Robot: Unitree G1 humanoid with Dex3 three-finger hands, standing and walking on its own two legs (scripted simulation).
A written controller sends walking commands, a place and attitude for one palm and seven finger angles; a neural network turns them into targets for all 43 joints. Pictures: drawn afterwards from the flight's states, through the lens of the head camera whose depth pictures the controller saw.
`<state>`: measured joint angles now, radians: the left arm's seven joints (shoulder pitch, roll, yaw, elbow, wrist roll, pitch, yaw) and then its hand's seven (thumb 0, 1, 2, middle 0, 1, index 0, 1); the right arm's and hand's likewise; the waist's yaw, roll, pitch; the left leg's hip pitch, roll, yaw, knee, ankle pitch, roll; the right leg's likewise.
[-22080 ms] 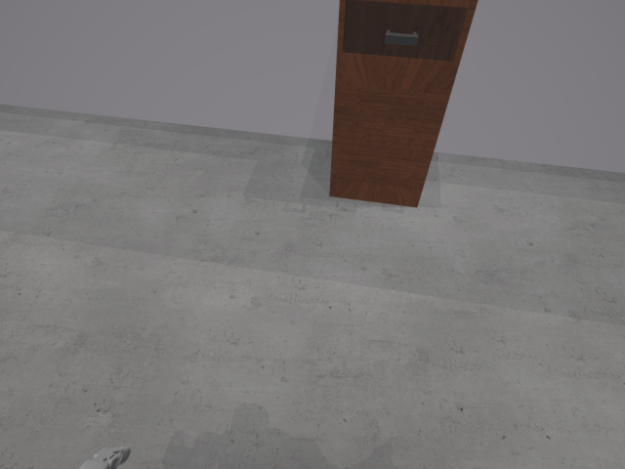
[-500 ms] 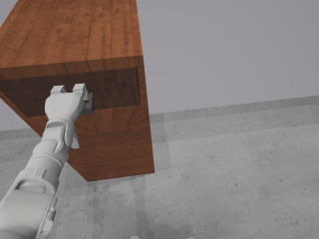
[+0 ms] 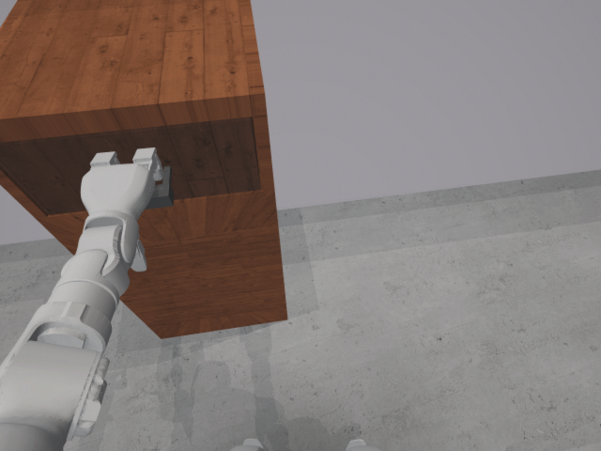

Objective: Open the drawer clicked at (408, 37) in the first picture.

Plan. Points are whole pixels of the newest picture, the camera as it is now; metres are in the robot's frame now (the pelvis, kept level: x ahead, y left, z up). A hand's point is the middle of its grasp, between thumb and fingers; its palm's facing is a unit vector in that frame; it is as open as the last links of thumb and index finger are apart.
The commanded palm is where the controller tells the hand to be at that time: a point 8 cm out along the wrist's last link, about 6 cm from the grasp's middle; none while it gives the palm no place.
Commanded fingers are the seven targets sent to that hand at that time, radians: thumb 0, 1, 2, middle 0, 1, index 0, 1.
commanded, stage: lift the fingers back up to retry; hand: left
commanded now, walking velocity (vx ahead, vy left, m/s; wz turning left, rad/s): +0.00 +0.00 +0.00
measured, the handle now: (138, 187) +0.49 +0.26 +0.03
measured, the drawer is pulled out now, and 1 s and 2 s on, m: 0.00 0.00 0.00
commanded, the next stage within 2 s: re-aim the fingers above the handle in 0.66 s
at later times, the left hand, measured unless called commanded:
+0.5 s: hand (133, 186) +0.46 +0.24 +0.08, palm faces +0.01 -0.01 -1.00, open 13.6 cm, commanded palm +0.43 +0.24 +0.15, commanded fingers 0.00 -0.50 0.30 -0.30 -1.20 -0.30 -1.20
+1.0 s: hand (117, 192) +0.43 +0.25 +0.09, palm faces +0.01 +0.00 -1.00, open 13.8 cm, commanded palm +0.41 +0.25 +0.15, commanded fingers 0.00 -0.50 0.30 -0.30 -1.20 -0.30 -1.20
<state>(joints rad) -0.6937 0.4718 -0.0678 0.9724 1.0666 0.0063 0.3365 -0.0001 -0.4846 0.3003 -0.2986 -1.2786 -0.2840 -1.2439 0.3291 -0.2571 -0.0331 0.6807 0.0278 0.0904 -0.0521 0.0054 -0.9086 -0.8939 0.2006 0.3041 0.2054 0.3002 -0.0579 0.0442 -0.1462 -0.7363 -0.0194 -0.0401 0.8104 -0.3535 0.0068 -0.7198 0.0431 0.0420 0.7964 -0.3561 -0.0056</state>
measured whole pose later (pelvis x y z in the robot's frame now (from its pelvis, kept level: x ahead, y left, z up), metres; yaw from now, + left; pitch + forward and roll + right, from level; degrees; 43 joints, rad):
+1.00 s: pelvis +0.05 -0.01 +0.02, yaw +1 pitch +10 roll +0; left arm -0.46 0.47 -0.05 0.60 1.02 0.02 0.18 0.00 -0.48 0.30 -0.32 -1.20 -0.32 -1.20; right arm 0.20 -0.26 -0.05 0.66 0.03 0.11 -0.06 0.01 -0.91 -0.89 0.20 0.30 0.20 0.30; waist 0.01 0.06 -0.11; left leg -0.46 -0.02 -0.05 0.63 -0.35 -0.01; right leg -0.45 0.04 0.03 0.65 -0.37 -0.03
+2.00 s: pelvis +0.03 +0.00 +0.02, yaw -1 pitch +10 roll +0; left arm -0.57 0.47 -0.02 0.80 1.02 0.08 0.20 0.00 -0.48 0.30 -0.36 -1.24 -0.32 -1.20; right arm 0.25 -0.24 -0.02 0.68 0.04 0.12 -0.06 0.01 -0.91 -0.89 0.20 0.30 0.21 0.30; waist -0.02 0.07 -0.11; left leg -0.47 -0.02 -0.01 0.61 -0.31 0.01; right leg -0.47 0.03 0.07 0.62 -0.33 -0.01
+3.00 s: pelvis +0.03 +0.00 +0.02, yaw +0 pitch +11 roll +0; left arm -0.56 0.49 -0.02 0.77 1.03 0.06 0.21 0.00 -0.48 0.30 -0.32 -1.20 -0.32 -1.20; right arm 0.25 -0.25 -0.03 0.68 0.04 0.10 -0.05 0.01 -0.91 -0.89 0.20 0.30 0.20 0.30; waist -0.02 0.06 -0.11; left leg -0.49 -0.02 -0.02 0.63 -0.33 0.00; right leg -0.49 0.04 0.06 0.64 -0.33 -0.01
